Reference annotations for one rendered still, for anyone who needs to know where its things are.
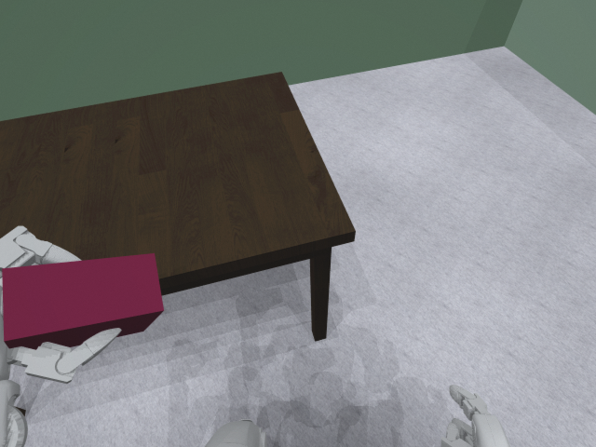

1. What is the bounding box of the robot left forearm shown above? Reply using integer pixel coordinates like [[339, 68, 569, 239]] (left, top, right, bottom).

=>
[[0, 380, 28, 447]]

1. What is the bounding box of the robot left hand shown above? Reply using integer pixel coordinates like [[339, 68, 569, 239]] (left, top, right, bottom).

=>
[[0, 226, 122, 384]]

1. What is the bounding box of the left robot thigh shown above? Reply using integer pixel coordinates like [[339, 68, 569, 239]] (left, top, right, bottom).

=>
[[205, 421, 267, 447]]

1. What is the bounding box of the table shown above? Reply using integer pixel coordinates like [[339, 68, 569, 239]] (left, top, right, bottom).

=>
[[0, 72, 356, 417]]

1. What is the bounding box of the robot right hand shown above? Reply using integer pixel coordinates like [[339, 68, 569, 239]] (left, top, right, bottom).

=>
[[440, 385, 510, 447]]

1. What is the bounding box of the sponge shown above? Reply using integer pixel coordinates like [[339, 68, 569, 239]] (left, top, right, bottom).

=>
[[2, 253, 164, 350]]

